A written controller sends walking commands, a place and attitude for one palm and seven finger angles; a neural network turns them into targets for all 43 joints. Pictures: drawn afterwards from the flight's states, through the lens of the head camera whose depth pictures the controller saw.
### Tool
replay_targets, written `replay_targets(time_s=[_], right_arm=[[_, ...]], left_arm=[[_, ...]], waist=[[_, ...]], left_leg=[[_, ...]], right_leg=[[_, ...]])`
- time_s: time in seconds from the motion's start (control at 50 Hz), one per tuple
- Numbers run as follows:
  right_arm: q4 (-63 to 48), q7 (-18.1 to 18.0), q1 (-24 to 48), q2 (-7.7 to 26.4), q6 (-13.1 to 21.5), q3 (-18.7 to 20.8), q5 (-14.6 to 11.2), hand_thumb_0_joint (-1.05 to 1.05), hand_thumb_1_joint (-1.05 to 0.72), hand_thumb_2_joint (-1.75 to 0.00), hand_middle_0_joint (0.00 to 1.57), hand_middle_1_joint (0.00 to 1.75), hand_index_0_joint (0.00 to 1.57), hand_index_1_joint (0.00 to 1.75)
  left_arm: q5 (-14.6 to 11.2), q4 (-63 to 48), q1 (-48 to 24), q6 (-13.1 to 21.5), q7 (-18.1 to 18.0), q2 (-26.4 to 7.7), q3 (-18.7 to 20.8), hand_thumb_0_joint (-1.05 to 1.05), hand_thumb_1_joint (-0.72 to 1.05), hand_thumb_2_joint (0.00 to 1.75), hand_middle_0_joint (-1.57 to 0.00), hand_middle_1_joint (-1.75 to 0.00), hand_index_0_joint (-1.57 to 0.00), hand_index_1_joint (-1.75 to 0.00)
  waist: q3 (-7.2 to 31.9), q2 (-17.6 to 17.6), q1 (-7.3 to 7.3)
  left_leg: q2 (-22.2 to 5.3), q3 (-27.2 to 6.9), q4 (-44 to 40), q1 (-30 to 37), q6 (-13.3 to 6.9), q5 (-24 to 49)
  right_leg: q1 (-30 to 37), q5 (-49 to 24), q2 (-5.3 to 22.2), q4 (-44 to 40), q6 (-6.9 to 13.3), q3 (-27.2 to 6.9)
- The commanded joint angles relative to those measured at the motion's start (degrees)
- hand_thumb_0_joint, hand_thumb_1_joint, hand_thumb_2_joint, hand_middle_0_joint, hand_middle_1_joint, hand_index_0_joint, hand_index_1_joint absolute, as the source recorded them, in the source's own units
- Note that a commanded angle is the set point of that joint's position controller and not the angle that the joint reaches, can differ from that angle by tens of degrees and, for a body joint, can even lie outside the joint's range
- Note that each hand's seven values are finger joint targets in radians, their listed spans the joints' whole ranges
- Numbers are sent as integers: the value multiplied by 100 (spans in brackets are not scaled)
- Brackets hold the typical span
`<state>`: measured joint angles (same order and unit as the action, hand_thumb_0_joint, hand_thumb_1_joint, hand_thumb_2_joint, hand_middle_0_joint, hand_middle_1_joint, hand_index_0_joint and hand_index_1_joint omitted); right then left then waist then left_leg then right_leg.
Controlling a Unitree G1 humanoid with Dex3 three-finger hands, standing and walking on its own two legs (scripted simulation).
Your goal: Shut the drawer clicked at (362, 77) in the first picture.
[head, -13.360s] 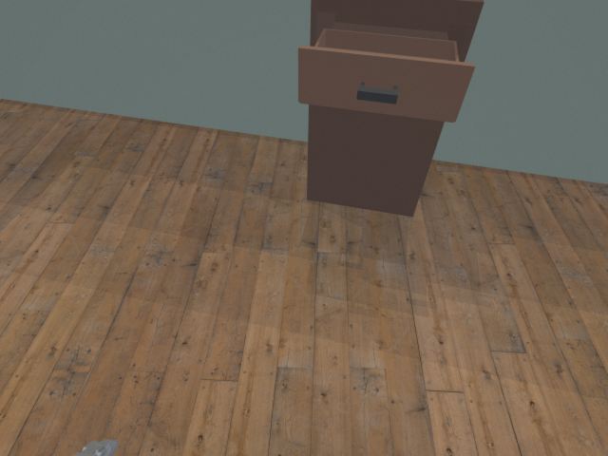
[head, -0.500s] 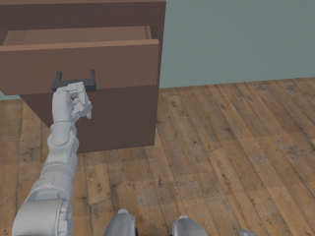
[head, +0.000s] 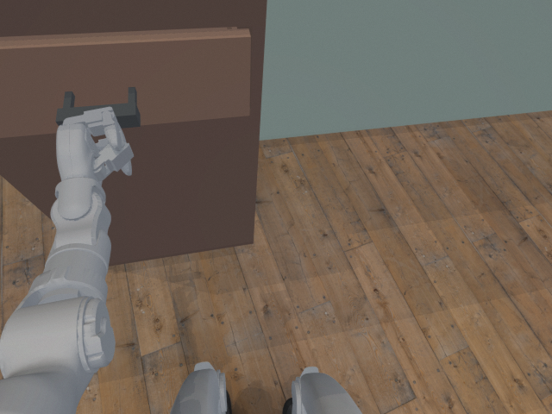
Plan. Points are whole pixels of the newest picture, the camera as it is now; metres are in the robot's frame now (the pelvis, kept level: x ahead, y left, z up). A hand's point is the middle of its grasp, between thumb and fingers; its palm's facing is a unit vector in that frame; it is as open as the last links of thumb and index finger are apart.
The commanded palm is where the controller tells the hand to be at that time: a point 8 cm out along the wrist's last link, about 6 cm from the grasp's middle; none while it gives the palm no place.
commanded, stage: push the drawer shut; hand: left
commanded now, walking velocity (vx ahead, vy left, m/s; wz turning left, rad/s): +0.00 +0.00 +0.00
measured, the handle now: (100, 106) +0.56 +0.23 +0.06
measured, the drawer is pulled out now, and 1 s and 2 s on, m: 0.02 0.00 0.00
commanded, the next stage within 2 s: pull the fist back off the drawer in 0.38 s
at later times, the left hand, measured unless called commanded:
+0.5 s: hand (123, 138) +0.51 +0.20 +0.05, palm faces +0.16 -0.99 -0.05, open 2.6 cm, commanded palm +0.53 +0.23 +0.07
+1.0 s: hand (127, 139) +0.50 +0.19 +0.06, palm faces +0.16 -0.99 -0.03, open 2.9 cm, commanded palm +0.46 +0.22 +0.07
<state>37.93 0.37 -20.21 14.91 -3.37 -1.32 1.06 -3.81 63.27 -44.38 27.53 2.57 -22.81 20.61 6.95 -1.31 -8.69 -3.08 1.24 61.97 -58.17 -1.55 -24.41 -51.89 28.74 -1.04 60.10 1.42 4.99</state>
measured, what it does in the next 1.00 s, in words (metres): stands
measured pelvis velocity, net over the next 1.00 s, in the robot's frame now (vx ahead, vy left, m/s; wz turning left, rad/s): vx -0.02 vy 0.01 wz -0.01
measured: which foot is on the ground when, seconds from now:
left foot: down 0.00-1.00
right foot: down 0.00-1.00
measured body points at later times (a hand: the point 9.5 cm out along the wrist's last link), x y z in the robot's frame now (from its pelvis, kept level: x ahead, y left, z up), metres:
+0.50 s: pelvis -0.02 +0.00 -0.01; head +0.12 +0.04 +0.41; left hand +0.49 +0.25 +0.06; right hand -0.01 -0.26 -0.12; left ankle +0.04 +0.10 -0.66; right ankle +0.00 -0.11 -0.66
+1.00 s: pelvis -0.02 +0.01 -0.01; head +0.12 +0.04 +0.42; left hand +0.49 +0.24 +0.06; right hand -0.02 -0.25 -0.12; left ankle +0.04 +0.10 -0.66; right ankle +0.00 -0.11 -0.66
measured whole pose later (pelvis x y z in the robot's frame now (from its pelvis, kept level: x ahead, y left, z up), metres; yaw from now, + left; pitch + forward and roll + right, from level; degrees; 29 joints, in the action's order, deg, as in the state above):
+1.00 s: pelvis -0.02 +0.01 -0.01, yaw +0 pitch +23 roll -4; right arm 37.3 1.6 -22.4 15.0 -2.7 -2.4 2.2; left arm -2.3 66.1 -51.7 25.2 -0.5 -25.2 19.7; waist 6.7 -1.6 -10.6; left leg -2.9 0.9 63.8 -63.8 -2.5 -23.1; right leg -57.0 27.1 -0.9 61.2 0.7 5.2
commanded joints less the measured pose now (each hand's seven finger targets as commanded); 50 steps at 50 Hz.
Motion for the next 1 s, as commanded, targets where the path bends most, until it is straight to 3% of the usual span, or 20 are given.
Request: replay_targets(time_s=[0.0,0.14,0.18,0.22,0.26,0.32,0.36,0.42,0.48,0.54,0.6,0.64,0.66,0.74,0.76,0.82,0.86,0.88,0.98], right_arm=[[-331,-48,-803,989,78,364,20,0,-90,-90,20,30,20,30],[-259,-27,-988,1067,11,347,82,0,-90,-90,20,30,20,30],[-251,-42,-1038,1086,-4,352,84,0,-90,-90,20,30,20,30],[-205,-62,-1071,1081,14,320,90,0,-90,-90,20,30,20,30],[-196,-88,-1092,1108,28,297,91,0,-90,-90,20,30,20,30],[-193,-116,-1074,1100,91,260,86,0,-90,-90,20,30,20,30],[-182,-154,-1082,1144,127,234,75,0,-90,-90,20,30,20,30],[-170,-166,-1080,1131,211,200,71,0,-90,-90,20,30,20,30],[-184,-197,-1039,1186,294,146,53,0,-90,-90,20,30,20,30],[-219,-158,-1034,1177,349,166,68,0,-90,-90,20,30,20,30],[-238,-148,-1014,1215,361,159,77,0,-90,-90,20,30,20,30],[-241,-124,-1051,1210,362,175,95,0,-90,-90,20,30,20,30],[-248,-102,-1051,1212,356,195,109,0,-90,-90,20,30,20,30],[-257,-51,-1055,1207,331,224,114,0,-90,-90,20,30,20,30],[-262,-43,-1047,1211,314,245,121,0,-90,-90,20,30,20,30],[-312,-12,-1045,1187,279,259,119,0,-90,-90,20,30,20,30],[-340,-3,-1039,1187,227,282,99,0,-90,-90,20,30,20,30],[-379,17,-1010,1151,209,294,95,0,-90,-90,20,30,20,30],[-459,85,-953,1098,85,358,82,0,-90,-90,20,30,20,30]], left_arm=[[-55,-1258,-3140,363,-91,-1352,116,0,90,90,-140,-160,-140,-160],[152,-827,-3757,280,-173,-1501,72,0,90,90,-140,-160,-140,-160],[171,-860,-4018,279,-204,-1591,104,0,90,90,-140,-160,-140,-160],[206,-877,-4372,267,-252,-1617,26,0,90,90,-140,-160,-140,-160],[240,-853,-4500,257,-286,-1838,124,0,90,90,-140,-160,-140,-160],[253,-865,-4812,250,-298,-1711,-105,0,90,90,-140,-160,-140,-160],[260,-791,-4849,237,-308,-2049,57,0,90,90,-140,-160,-140,-160],[229,-770,-5042,199,-293,-1804,-195,0,90,90,-140,-160,-140,-160],[203,-614,-4993,145,-300,-2218,41,0,90,90,-140,-160,-140,-160],[192,-677,-5024,162,-282,-1875,-154,0,90,90,-140,-160,-140,-160],[185,-478,-4858,87,-303,-2060,4,0,90,90,-140,-160,-140,-160],[202,-625,-4951,120,-286,-1903,-87,0,90,90,-140,-160,-140,-160],[189,-606,-4828,114,-301,-1926,10,0,90,90,-140,-160,-140,-160],[183,-637,-4646,98,-298,-1701,-71,0,90,90,-140,-160,-140,-160],[171,-675,-4528,103,-314,-1760,36,0,90,90,-140,-160,-140,-160],[124,-690,-4194,79,-292,-1506,-47,0,90,90,-140,-160,-140,-160],[106,-817,-3893,93,-296,-1603,76,0,90,90,-140,-160,-140,-160],[90,-978,-3797,111,-281,-1359,-90,0,90,90,-140,-160,-140,-160],[45,-1260,-3009,170,-345,-1087,-91,0,90,90,-140,-160,-140,-160]], waist=[[2534,-635,-236],[2485,-763,-441],[2547,-618,-537],[2465,-710,-644],[2561,-790,-649],[2511,-970,-797],[2551,-995,-783],[2496,-1129,-881],[2431,-1001,-828],[2524,-1205,-820],[2328,-937,-793],[2467,-1124,-765],[2544,-1116,-687],[2504,-1068,-654],[2558,-1011,-582],[2546,-907,-508],[2628,-855,-381],[2672,-956,-367],[2679,-790,-166]], left_leg=[[117,-440,-564,2476,-52,1364],[78,-589,-491,2505,-46,1282],[73,-610,-450,2439,-72,1164],[84,-610,-432,2363,-89,1016],[85,-630,-431,2315,-85,872],[89,-654,-446,2289,-99,565],[81,-664,-455,2187,-93,418],[64,-732,-522,2263,-88,207],[67,-703,-539,1888,-96,-186],[73,-782,-588,2122,-66,-240],[88,-732,-570,1762,-82,-468],[81,-807,-609,2023,-61,-311],[88,-807,-593,2041,-54,-293],[71,-848,-630,2135,-45,-265],[79,-824,-620,2119,-45,-241],[80,-812,-656,2203,-41,-76],[64,-796,-702,2317,-18,91],[65,-777,-721,2467,-6,255],[50,-700,-753,2728,15,795]], right_leg=[[187,-1305,-169,-894,-56,-360],[-322,-1101,-181,-810,-43,-287],[-348,-1031,-189,-825,-67,-311],[-435,-954,-186,-829,-68,-319],[-449,-836,-186,-826,-67,-322],[-638,-648,-184,-849,-65,-333],[-590,-544,-181,-858,-66,-350],[-762,-435,-183,-874,-59,-332],[-612,-179,-185,-907,-70,-378],[-809,-188,-175,-858,-39,-316],[-684,-38,-166,-898,-54,-358],[-792,-153,-160,-827,-30,-296],[-760,-158,-160,-821,-23,-292],[-824,-180,-161,-802,-18,-257],[-744,-190,-154,-804,-16,-261],[-666,-282,-162,-797,-10,-236],[-529,-359,-172,-810,-4,-220],[-520,-454,-178,-808,2,-197],[-296,-755,-199,-824,10,-148]])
